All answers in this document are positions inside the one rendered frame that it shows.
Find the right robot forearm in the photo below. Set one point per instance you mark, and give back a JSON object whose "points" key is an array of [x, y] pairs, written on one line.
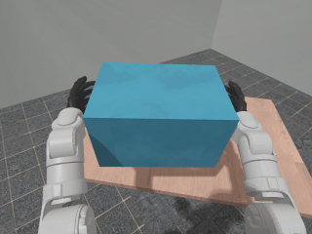
{"points": [[263, 179]]}

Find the robot left upper arm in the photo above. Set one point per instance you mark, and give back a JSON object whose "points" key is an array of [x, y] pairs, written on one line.
{"points": [[77, 219]]}

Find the left robot forearm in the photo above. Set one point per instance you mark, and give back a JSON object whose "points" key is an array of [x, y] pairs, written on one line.
{"points": [[64, 161]]}

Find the robot right upper arm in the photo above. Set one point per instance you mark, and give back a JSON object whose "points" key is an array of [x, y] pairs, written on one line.
{"points": [[272, 218]]}

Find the robot left hand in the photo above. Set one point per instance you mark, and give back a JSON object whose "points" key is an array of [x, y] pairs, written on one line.
{"points": [[77, 96]]}

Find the carton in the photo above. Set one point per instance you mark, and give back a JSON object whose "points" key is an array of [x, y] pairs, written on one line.
{"points": [[159, 115]]}

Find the table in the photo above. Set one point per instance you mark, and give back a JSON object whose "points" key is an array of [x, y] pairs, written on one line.
{"points": [[224, 183]]}

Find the robot right hand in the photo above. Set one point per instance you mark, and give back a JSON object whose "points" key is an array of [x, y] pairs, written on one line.
{"points": [[236, 96]]}

